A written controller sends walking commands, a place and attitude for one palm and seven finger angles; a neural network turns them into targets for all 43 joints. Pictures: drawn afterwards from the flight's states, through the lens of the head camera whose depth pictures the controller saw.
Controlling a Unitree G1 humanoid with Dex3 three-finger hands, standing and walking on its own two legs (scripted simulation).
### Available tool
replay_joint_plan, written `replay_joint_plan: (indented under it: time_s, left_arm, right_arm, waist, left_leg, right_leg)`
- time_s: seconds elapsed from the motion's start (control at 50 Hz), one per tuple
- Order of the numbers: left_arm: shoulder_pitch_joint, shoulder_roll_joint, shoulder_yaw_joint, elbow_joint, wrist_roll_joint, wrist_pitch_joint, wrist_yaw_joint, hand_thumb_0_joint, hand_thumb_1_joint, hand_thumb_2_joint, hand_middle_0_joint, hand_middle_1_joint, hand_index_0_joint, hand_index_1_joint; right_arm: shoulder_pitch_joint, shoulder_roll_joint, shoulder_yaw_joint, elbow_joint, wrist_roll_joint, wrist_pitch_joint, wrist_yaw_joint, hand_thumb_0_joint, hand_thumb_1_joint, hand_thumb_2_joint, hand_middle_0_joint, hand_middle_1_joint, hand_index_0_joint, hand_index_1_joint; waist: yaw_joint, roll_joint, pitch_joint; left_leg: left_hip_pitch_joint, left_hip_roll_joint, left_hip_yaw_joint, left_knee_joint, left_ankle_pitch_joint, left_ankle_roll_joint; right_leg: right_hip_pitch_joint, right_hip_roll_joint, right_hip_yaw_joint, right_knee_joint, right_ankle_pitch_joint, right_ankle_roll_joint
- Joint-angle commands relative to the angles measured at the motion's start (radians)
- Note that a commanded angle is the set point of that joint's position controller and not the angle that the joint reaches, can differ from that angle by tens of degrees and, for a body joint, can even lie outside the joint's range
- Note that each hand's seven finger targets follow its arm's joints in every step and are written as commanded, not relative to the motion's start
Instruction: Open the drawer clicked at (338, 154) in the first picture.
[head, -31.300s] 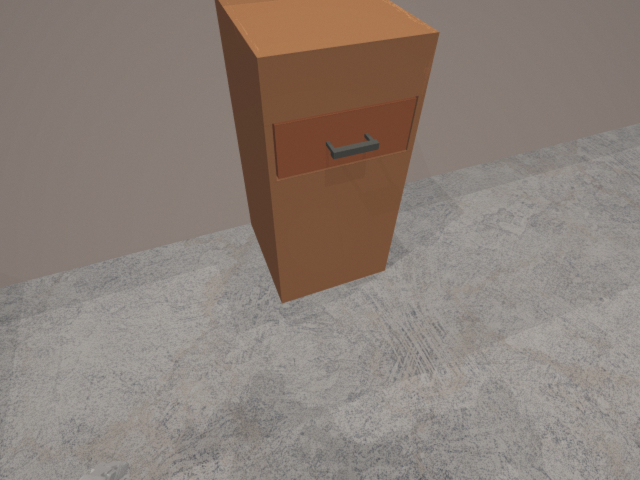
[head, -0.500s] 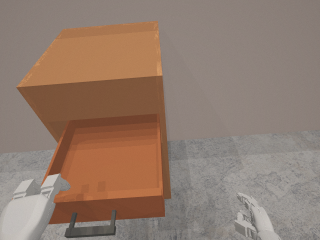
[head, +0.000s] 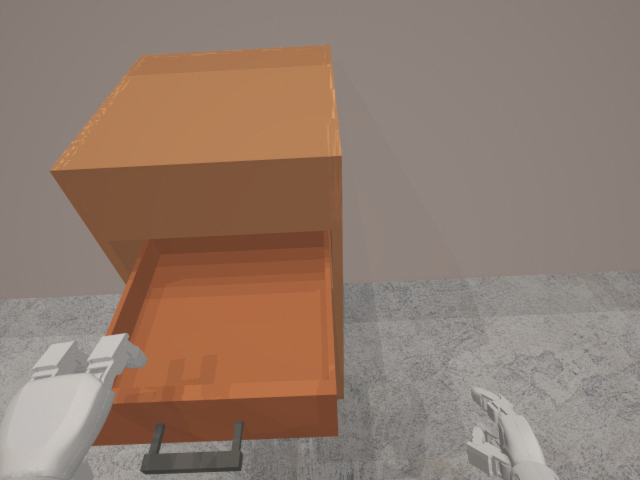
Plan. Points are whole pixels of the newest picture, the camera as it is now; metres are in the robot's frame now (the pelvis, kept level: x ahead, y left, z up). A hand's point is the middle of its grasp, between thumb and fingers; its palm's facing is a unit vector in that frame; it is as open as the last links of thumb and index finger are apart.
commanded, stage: draw the hand back to the body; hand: left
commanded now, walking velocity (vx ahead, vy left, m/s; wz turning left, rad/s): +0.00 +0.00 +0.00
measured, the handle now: (195, 446) +0.17 +0.22 -0.09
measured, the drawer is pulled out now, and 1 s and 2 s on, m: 0.29 0.29 0.29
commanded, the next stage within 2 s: step back with the hand held close in 1.40 s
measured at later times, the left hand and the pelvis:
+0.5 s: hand (100, 400) +0.15 +0.25 +0.10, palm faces +0.26 -0.67 -0.70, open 13.8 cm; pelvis +0.00 +0.01 +0.01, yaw +2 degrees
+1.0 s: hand (120, 360) +0.17 +0.21 +0.16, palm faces +0.39 -0.82 -0.42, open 10.4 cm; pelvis +0.00 -0.03 +0.02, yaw +3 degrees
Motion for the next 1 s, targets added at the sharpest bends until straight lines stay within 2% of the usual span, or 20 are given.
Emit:
replay_joint_plan:
  time_s: [0.0, 0.04, 0.18, 0.26, 0.28, 0.3, 0.32, 0.38, 0.4, 0.44, 0.46, 0.5, 0.54, 0.58, 0.62, 0.68, 0.76, 0.88, 0.96, 0.98]
  left_arm:
    - [-0.062, 0.153, 0.126, -0.197, -0.013, 0.011, 0.026, 0.0, -0.5, 0.3, -0.3, -1.2, -0.3, -1.2]
    - [-0.046, 0.167, 0.135, -0.183, -0.023, 0.022, 0.008, 0.0, -0.5, 0.3, -0.3, -1.2, -0.3, -1.2]
    - [-0.012, 0.18, 0.144, -0.256, -0.034, 0.042, -0.022, 0.0, -0.5, 0.3, -0.3, -1.2, -0.3, -1.2]
    - [-0.025, 0.191, 0.155, -0.281, -0.033, 0.031, -0.025, 0.0, -0.5, 0.3, -0.3, -1.2, -0.3, -1.2]
    - [-0.02, 0.198, 0.172, -0.29, -0.038, 0.035, -0.022, 0.0, -0.5, 0.3, -0.3, -1.2, -0.3, -1.2]
    - [-0.04, 0.201, 0.164, -0.287, -0.026, 0.035, -0.028, 0.0, -0.5, 0.3, -0.3, -1.2, -0.3, -1.2]
    - [-0.042, 0.189, 0.161, -0.296, -0.041, 0.034, -0.027, 0.0, -0.5, 0.3, -0.3, -1.2, -0.3, -1.2]
    - [-0.031, 0.181, 0.166, -0.302, -0.054, 0.038, -0.037, 0.0, -0.5, 0.3, -0.3, -1.2, -0.3, -1.2]
    - [-0.02, -0.188, 0.079, -0.219, -0.794, -0.008, -0.091, 0.0, -0.465, 0.315, -0.298, -1.178, -0.298, -1.178]
    - [-0.026, -0.053, 0.151, -0.246, -0.831, -0.061, -0.106, 0.0, -0.395, 0.345, -0.292, -1.133, -0.292, -1.133]
    - [-0.063, -0.018, 0.175, -0.334, -0.887, -0.076, -0.105, 0.0, -0.36, 0.36, -0.29, -1.11, -0.29, -1.11]
    - [-0.166, 0.05, 0.237, -0.41, -0.9, -0.109, -0.096, 0.0, -0.29, 0.39, -0.285, -1.065, -0.285, -1.065]
    - [-0.145, 0.019, 0.214, -0.398, -0.919, -0.113, -0.101, 0.0, -0.22, 0.42, -0.28, -1.02, -0.28, -1.02]
    - [-0.162, 0.025, 0.226, -0.418, -0.926, -0.117, -0.104, 0.0, -0.15, 0.45, -0.275, -0.975, -0.275, -0.975]
    - [-0.145, 0.001, 0.217, -0.402, -0.933, -0.125, -0.114, 0.0, -0.08, 0.48, -0.27, -0.93, -0.27, -0.93]
    - [-0.114, -0.003, 0.254, -0.321, -0.947, -0.124, -0.13, 0.0, 0.025, 0.525, -0.262, -0.863, -0.262, -0.863]
    - [-0.09, -0.012, 0.275, -0.289, -0.968, -0.139, -0.15, 0.0, 0.165, 0.585, -0.252, -0.772, -0.252, -0.772]
    - [-0.166, 0.027, 0.293, -0.374, -0.969, -0.159, -0.148, 0.0, 0.375, 0.675, -0.237, -0.637, -0.237, -0.637]
    - [-0.164, 0.036, 0.305, -0.357, -0.972, -0.161, -0.14, 0.0, 0.515, 0.735, -0.228, -0.548, -0.228, -0.548]
    - [-0.188, 0.048, 0.311, -0.372, -0.97, -0.162, -0.139, 0.0, 0.55, 0.75, -0.225, -0.525, -0.225, -0.525]
  right_arm:
    - [-0.155, -0.099, -0.033, -0.171, 0.0, -0.061, -0.005, 0.0, -0.9, -0.9, 0.2, 0.3, 0.2, 0.3]
    - [-0.158, -0.103, -0.036, -0.168, 0.002, -0.058, -0.008, 0.0, -0.9, -0.9, 0.2, 0.3, 0.2, 0.3]
    - [-0.177, -0.106, -0.025, -0.187, 0.014, -0.062, -0.006, 0.0, -0.9, -0.9, 0.2, 0.3, 0.2, 0.3]
    - [-0.156, -0.104, -0.029, -0.186, 0.007, -0.055, -0.006, 0.0, -0.9, -0.9, 0.2, 0.3, 0.2, 0.3]
    - [-0.174, -0.109, -0.027, -0.188, 0.014, -0.057, -0.006, 0.0, -0.9, -0.9, 0.2, 0.3, 0.2, 0.3]
    - [-0.148, -0.104, -0.022, -0.184, 0.005, -0.053, -0.005, 0.0, -0.9, -0.9, 0.2, 0.3, 0.2, 0.3]
    - [-0.152, -0.103, -0.031, -0.183, 0.012, -0.053, -0.006, 0.0, -0.9, -0.9, 0.2, 0.3, 0.2, 0.3]
    - [-0.167, -0.106, -0.033, -0.186, 0.016, -0.059, -0.006, 0.0, -0.9, -0.9, 0.2, 0.3, 0.2, 0.3]
    - [-0.049, -0.026, -0.017, -0.212, 0.041, -0.126, -0.028, 0.0, -0.9, -0.9, 0.2, 0.3, 0.2, 0.3]
    - [-0.063, -0.055, -0.014, -0.183, 0.032, -0.187, -0.056, 0.0, -0.9, -0.9, 0.2, 0.3, 0.2, 0.3]
    - [-0.062, -0.062, -0.02, -0.181, 0.026, -0.19, -0.074, 0.0, -0.9, -0.9, 0.2, 0.3, 0.2, 0.3]
    - [-0.058, -0.075, -0.001, -0.16, 0.01, -0.228, -0.09, 0.0, -0.9, -0.9, 0.2, 0.3, 0.2, 0.3]
    - [-0.057, -0.068, 0.006, -0.141, 0.007, -0.251, -0.092, 0.0, -0.9, -0.9, 0.2, 0.3, 0.2, 0.3]
    - [-0.068, -0.065, 0.008, -0.124, 0.009, -0.273, -0.091, 0.0, -0.9, -0.9, 0.2, 0.3, 0.2, 0.3]
    - [-0.058, -0.054, 0.015, -0.11, 0.009, -0.289, -0.081, 0.0, -0.9, -0.9, 0.2, 0.3, 0.2, 0.3]
    - [-0.068, -0.057, 0.004, -0.089, 0.008, -0.281, -0.071, 0.0, -0.9, -0.9, 0.2, 0.3, 0.2, 0.3]
    - [-0.086, -0.057, -0.011, -0.098, 0.011, -0.26, -0.071, 0.0, -0.9, -0.9, 0.2, 0.3, 0.2, 0.3]
    - [-0.102, -0.069, -0.012, -0.095, 0.016, -0.266, -0.083, 0.0, -0.9, -0.9, 0.2, 0.3, 0.2, 0.3]
    - [-0.096, -0.065, -0.015, -0.088, 0.016, -0.275, -0.095, 0.0, -0.9, -0.9, 0.2, 0.3, 0.2, 0.3]
    - [-0.098, -0.068, -0.015, -0.089, 0.017, -0.275, -0.096, 0.0, -0.9, -0.9, 0.2, 0.3, 0.2, 0.3]
  waist:
    - [-0.003, -0.015, -0.073]
    - [0.001, -0.057, -0.07]
    - [0.008, 0.01, -0.061]
    - [0.006, -0.027, -0.042]
    - [0.009, 0.012, -0.048]
    - [0.012, 0.004, -0.071]
    - [0.0, -0.003, -0.032]
    - [0.002, -0.002, -0.052]
    - [-0.114, -0.074, 0.002]
    - [-0.08, -0.028, 0.008]
    - [-0.082, -0.064, -0.014]
    - [-0.068, -0.023, -0.064]
    - [-0.073, -0.024, -0.008]
    - [-0.073, 0.079, 0.058]
    - [-0.076, 0.119, 0.083]
    - [-0.067, 0.036, 0.097]
    - [-0.067, -0.088, 0.032]
    - [-0.074, 0.025, -0.01]
    - [-0.074, -0.053, -0.013]
    - [-0.075, -0.028, -0.012]
  left_leg:
    - [0.1, 0.07, -0.053, -0.114, 0.313, -0.042]
    - [0.094, 0.071, -0.056, -0.127, 0.327, -0.045]
    - [0.115, 0.085, -0.065, -0.152, 0.401, -0.066]
    - [0.125, 0.09, -0.063, -0.157, 0.405, -0.067]
    - [0.131, 0.092, -0.074, -0.16, 0.402, -0.07]
    - [0.141, 0.087, -0.066, -0.159, 0.399, -0.063]
    - [0.132, 0.095, -0.072, -0.164, 0.401, -0.071]
    - [0.151, 0.095, -0.079, -0.163, 0.426, -0.074]
    - [0.285, 0.123, -0.111, -0.185, 0.412, -0.063]
    - [0.301, 0.146, -0.144, -0.23, 0.422, -0.083]
    - [0.276, 0.145, -0.143, -0.25, 0.434, -0.096]
    - [0.254, 0.116, -0.125, -0.256, 0.458, -0.104]
    - [0.22, 0.11, -0.113, -0.268, 0.451, -0.109]
    - [0.184, 0.107, -0.111, -0.282, 0.435, -0.121]
    - [0.178, 0.106, -0.11, -0.282, 0.471, -0.135]
    - [0.162, 0.102, -0.096, -0.28, 0.46, -0.128]
    - [0.17, 0.092, -0.062, -0.272, 0.406, -0.092]
    - [0.196, 0.076, -0.046, -0.265, 0.353, -0.068]
    - [0.214, 0.074, -0.044, -0.261, 0.346, -0.053]
    - [0.218, 0.07, -0.04, -0.262, 0.342, -0.054]
  right_leg:
    - [-0.003, -0.05, 0.0, -0.107, 0.14, -0.036]
    - [0.02, -0.049, 0.002, -0.115, 0.164, -0.034]
    - [0.067, -0.051, 0.022, -0.13, 0.195, -0.038]
    - [0.053, -0.052, 0.002, -0.14, 0.183, -0.034]
    - [0.057, -0.047, 0.02, -0.143, 0.171, -0.038]
    - [0.058, -0.049, -0.014, -0.139, 0.168, -0.034]
    - [0.045, -0.049, -0.004, -0.142, 0.158, -0.034]
    - [0.057, -0.047, 0.006, -0.148, 0.178, -0.034]
    - [0.098, -0.054, -0.076, -0.142, 0.143, -0.016]
    - [0.081, -0.059, -0.065, -0.135, 0.07, -0.015]
    - [0.135, -0.073, -0.072, -0.143, 0.109, -0.011]
    - [0.193, -0.08, -0.066, -0.155, 0.171, -0.018]
    - [0.198, -0.08, -0.074, -0.17, 0.188, -0.021]
    - [0.201, -0.082, -0.068, -0.185, 0.183, -0.029]
    - [0.205, -0.083, -0.077, -0.189, 0.202, -0.033]
    - [0.219, -0.075, -0.08, -0.209, 0.225, -0.035]
    - [0.244, -0.082, -0.068, -0.219, 0.263, -0.021]
    - [0.241, -0.089, -0.043, -0.249, 0.243, -0.017]
    - [0.238, -0.09, -0.041, -0.256, 0.249, -0.011]
    - [0.238, -0.091, -0.036, -0.265, 0.245, -0.012]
